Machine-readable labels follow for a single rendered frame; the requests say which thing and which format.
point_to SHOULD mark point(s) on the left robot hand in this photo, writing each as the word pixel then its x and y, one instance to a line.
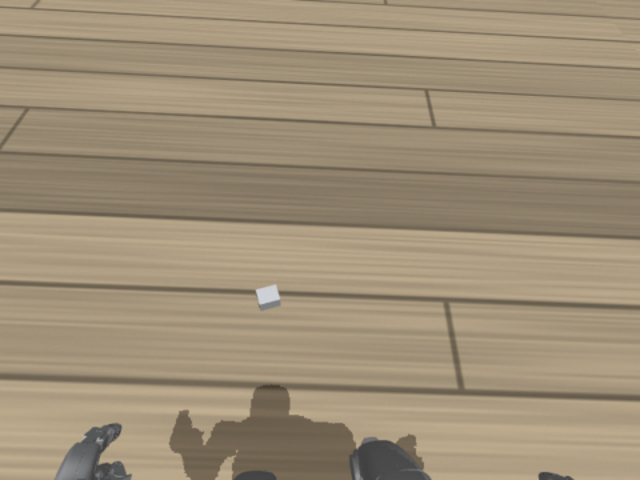
pixel 81 461

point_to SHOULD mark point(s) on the small box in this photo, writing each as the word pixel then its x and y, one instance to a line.
pixel 268 297

